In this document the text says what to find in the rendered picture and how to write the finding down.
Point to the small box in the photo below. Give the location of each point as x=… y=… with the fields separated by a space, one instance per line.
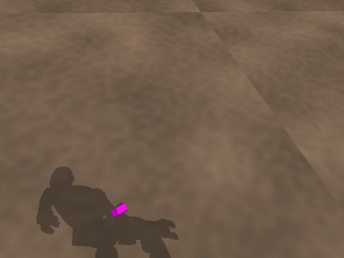
x=119 y=211

